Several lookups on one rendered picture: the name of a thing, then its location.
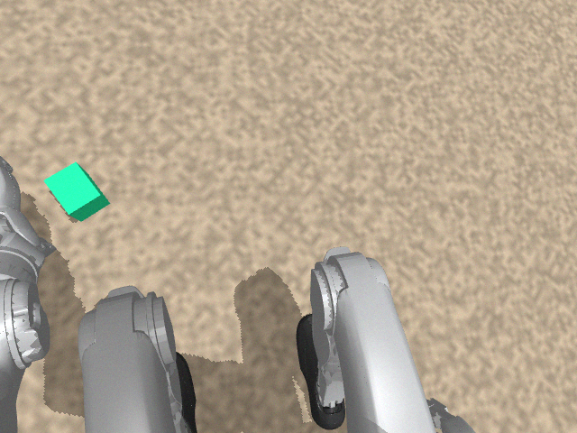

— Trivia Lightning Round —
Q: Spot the right robot foot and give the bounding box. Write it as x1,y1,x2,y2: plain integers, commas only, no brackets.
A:
297,314,345,430

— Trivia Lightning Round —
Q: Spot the right robot hand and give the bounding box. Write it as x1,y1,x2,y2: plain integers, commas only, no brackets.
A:
426,398,476,433

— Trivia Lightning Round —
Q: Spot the left robot foot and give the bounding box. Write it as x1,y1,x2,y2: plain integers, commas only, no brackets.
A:
176,352,197,433

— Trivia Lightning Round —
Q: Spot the small box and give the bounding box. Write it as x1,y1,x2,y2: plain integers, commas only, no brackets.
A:
44,162,110,222

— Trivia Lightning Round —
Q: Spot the left robot hand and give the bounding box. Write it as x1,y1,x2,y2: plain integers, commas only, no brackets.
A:
0,156,57,257

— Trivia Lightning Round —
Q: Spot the left robot arm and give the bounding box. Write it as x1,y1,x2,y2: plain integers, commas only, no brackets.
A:
0,207,50,433

